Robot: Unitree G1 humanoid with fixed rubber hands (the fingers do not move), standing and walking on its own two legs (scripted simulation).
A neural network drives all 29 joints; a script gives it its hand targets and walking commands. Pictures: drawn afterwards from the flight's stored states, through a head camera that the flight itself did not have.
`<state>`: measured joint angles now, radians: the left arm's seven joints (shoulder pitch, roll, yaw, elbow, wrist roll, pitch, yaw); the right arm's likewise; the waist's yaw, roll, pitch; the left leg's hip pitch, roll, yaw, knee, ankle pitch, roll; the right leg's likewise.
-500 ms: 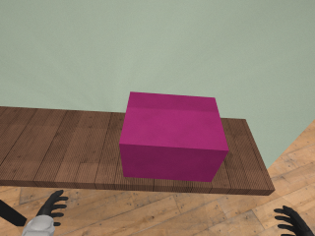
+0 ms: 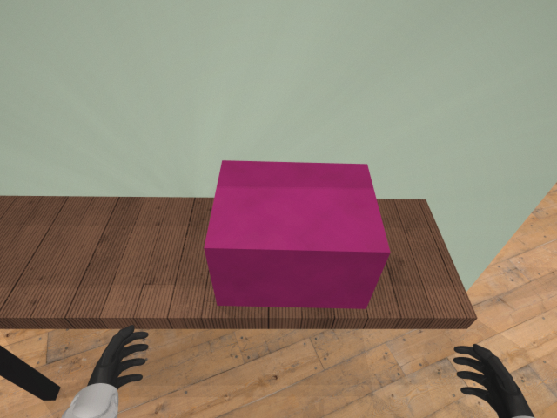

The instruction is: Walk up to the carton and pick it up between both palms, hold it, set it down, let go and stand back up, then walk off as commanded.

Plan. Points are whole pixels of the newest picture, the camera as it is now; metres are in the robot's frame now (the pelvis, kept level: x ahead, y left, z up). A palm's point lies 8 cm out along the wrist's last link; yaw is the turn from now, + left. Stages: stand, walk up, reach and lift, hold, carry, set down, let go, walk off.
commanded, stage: reach and lift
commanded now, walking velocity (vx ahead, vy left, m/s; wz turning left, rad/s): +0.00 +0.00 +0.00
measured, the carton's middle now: (293, 233) +0.46 -0.03 -0.03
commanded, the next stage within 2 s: none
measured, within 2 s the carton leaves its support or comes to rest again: neither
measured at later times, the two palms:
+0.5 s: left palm (110, 345) +0.24 +0.24 -0.01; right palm (477, 351) +0.22 -0.27 +0.01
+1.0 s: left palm (137, 288) +0.31 +0.22 +0.02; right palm (480, 298) +0.29 -0.29 +0.03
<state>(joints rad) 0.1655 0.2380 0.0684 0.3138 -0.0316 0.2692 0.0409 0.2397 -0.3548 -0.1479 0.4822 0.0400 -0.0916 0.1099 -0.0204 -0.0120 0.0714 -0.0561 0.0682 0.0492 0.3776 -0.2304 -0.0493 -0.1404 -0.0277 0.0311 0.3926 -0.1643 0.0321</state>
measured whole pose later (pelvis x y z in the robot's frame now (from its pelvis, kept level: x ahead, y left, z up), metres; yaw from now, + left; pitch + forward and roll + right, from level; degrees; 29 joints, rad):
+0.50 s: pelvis +0.02 +0.01 +0.00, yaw +0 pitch -3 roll +0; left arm 0.15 0.25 0.02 0.34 -0.15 0.00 0.04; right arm 0.19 -0.32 -0.10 0.44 0.20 -0.17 0.09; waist 0.01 -0.02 0.01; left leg -0.05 0.05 0.02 0.36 -0.25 -0.04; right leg -0.12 -0.03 0.03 0.36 -0.18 0.04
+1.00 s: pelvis +0.03 +0.00 +0.00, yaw +0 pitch +2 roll -1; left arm -0.12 0.27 -0.07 0.57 -0.23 -0.19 0.05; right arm -0.10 -0.46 0.02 0.73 0.40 -0.31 0.13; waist -0.01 -0.01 -0.06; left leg -0.18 0.07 0.01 0.43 -0.29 -0.04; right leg -0.24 -0.01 0.03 0.39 -0.19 0.03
